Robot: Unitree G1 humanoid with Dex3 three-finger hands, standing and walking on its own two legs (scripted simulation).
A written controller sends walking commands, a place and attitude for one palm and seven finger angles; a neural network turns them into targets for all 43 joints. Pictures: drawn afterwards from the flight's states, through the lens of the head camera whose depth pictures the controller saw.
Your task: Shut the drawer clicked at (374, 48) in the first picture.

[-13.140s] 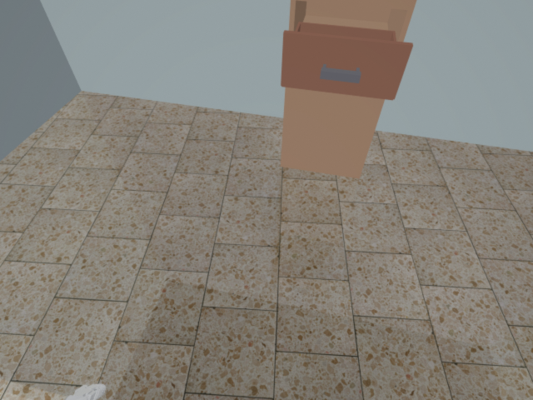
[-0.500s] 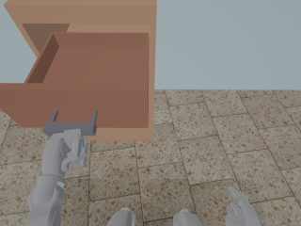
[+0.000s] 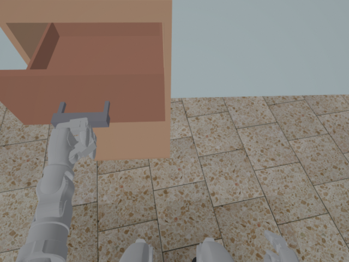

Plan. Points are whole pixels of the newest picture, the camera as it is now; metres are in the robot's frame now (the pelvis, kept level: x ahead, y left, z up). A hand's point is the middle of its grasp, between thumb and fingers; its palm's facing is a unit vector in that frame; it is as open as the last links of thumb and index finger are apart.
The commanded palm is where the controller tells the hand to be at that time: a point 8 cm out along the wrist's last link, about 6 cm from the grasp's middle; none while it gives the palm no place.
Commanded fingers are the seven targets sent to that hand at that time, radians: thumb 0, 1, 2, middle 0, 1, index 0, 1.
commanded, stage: push the drawer shut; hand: left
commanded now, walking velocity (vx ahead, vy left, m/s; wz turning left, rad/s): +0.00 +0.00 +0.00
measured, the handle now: (83, 112) +0.45 +0.23 +0.05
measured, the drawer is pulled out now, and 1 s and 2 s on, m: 0.19 0.07 0.00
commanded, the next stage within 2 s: pull the fist back off the drawer in 1.98 s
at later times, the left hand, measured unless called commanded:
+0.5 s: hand (96, 124) +0.42 +0.19 +0.04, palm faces +0.06 -1.00 -0.04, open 3.0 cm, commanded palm +0.40 +0.24 +0.05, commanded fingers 0.00 0.90 0.90 -1.40 -1.60 -1.40 -1.60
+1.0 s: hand (98, 102) +0.48 +0.20 +0.05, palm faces +0.06 -1.00 -0.02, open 3.0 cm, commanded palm +0.46 +0.25 +0.05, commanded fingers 0.00 0.90 0.90 -1.40 -1.60 -1.40 -1.60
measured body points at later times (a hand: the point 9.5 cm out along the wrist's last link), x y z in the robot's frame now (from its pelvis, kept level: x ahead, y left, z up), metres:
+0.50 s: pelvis +0.00 +0.01 +0.00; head +0.10 +0.02 +0.44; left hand +0.41 +0.25 +0.05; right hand +0.09 -0.25 -0.12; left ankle +0.01 +0.12 -0.67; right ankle +0.03 -0.11 -0.67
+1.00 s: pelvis +0.00 +0.01 -0.01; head +0.13 +0.02 +0.42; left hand +0.47 +0.26 +0.05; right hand +0.02 -0.26 -0.12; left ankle +0.01 +0.12 -0.67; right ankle +0.03 -0.11 -0.67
